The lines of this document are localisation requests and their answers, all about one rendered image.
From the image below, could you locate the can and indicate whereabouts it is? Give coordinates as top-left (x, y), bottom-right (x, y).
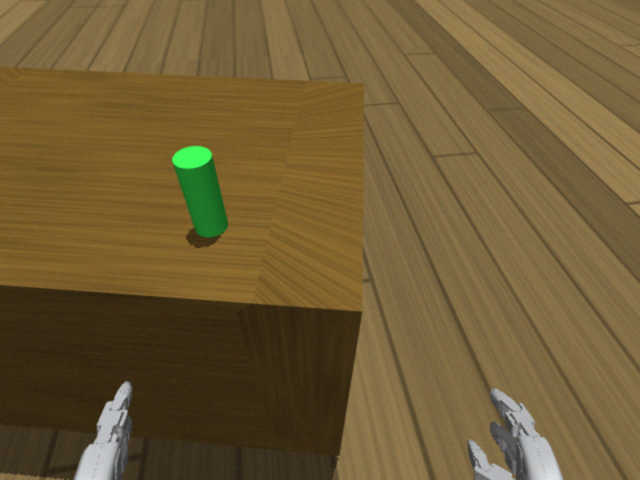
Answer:
top-left (172, 146), bottom-right (228, 237)

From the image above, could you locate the left robot hand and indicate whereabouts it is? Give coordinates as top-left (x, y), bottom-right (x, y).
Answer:
top-left (74, 381), bottom-right (132, 480)

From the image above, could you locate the right robot hand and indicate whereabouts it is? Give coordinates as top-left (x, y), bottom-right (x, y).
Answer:
top-left (468, 388), bottom-right (564, 480)

